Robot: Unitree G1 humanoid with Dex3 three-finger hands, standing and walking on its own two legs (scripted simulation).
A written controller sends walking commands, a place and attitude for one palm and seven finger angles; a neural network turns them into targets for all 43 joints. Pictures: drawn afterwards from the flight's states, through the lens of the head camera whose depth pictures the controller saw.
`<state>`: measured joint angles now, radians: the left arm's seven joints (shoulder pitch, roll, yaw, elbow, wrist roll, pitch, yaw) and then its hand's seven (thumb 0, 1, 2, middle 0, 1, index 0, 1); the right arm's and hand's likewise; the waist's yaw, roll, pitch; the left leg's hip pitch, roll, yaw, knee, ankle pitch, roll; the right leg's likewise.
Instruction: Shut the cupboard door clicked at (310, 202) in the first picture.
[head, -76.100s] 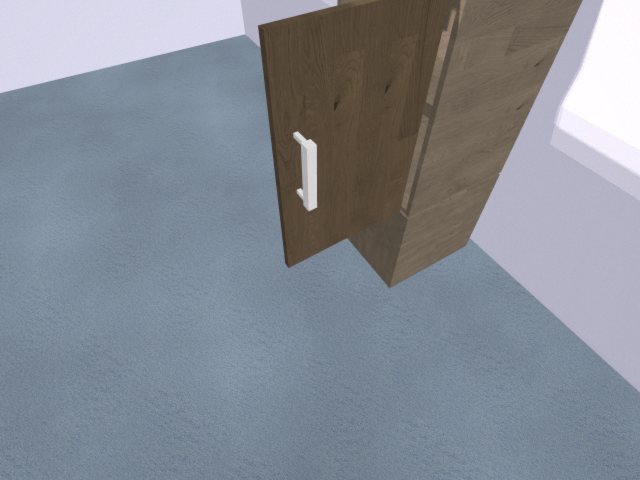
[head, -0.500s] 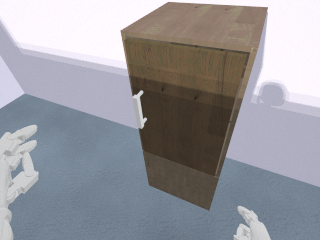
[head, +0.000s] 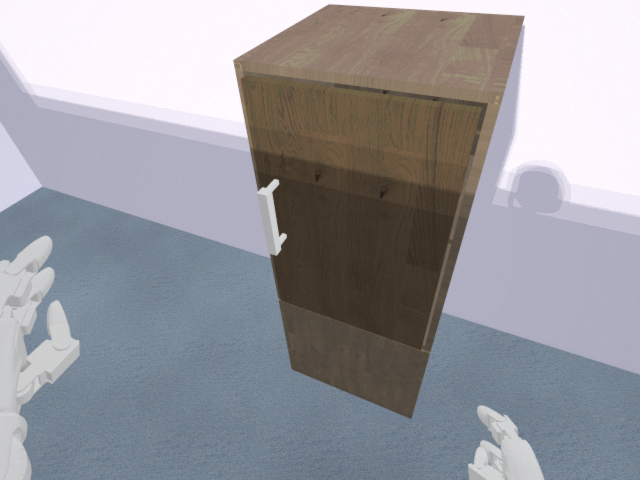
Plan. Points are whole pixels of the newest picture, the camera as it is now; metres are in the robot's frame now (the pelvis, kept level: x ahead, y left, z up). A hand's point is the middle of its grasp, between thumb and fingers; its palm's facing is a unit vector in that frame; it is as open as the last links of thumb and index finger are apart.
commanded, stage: step back with the hand held close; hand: left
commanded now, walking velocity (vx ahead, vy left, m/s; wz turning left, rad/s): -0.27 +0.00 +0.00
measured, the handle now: (274, 217) +0.61 +0.17 -0.03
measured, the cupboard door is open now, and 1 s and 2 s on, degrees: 0 0 0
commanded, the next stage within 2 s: stop stepping back and stand still in 1.52 s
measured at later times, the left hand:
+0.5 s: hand (23, 376) +0.16 +0.30 +0.15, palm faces +0.38 -0.79 -0.47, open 7.4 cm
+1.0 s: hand out of the picture +0.09 +0.30 +0.16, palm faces +0.44 -0.80 -0.41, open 7.4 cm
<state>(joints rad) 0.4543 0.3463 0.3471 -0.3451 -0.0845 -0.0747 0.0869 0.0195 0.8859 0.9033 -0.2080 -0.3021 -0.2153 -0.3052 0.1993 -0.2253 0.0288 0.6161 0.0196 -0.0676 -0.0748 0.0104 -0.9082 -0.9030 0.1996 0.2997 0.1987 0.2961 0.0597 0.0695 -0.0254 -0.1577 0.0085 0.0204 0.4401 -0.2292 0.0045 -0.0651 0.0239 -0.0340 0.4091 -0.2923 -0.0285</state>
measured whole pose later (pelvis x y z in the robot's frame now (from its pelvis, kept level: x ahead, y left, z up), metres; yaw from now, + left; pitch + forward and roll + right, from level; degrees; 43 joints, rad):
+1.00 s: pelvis -0.10 +0.04 -0.02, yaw +1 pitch +0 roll -3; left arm 0.52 0.42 0.41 -0.49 -0.04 -0.26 0.16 0.02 0.88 0.90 -0.21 -0.30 -0.22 -0.30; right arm 0.23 -0.23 0.00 0.61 0.00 -0.05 -0.08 0.01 -0.91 -0.90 0.20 0.30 0.20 0.30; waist -0.01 0.01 -0.01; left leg -0.48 0.00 0.01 0.61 -0.17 0.05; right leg -0.36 0.03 -0.03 0.54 -0.21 0.01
